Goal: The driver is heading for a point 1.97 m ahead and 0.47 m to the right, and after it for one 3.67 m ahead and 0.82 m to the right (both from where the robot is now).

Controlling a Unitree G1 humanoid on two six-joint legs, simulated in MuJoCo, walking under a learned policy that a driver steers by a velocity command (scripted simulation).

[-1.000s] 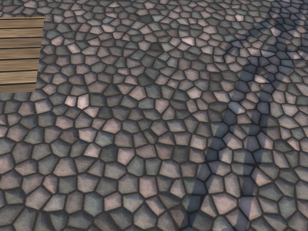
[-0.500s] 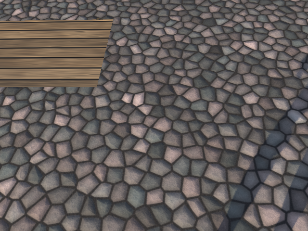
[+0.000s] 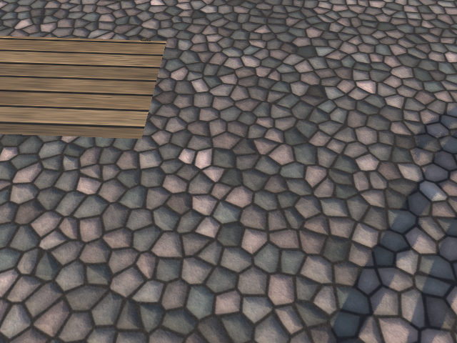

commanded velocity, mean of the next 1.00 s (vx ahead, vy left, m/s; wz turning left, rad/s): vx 0.22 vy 0.00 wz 0.00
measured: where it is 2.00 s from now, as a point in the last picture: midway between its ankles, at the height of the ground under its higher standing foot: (228, 246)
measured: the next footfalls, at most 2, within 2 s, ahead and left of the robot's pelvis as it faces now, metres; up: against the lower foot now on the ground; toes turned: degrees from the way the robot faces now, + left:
left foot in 1.12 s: +0.50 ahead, +0.16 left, -0.12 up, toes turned +1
right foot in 1.64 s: +0.80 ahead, -0.06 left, -0.12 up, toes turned -11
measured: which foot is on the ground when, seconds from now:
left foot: down 0.00-0.56, up 0.58-1.00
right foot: down 0.00-1.00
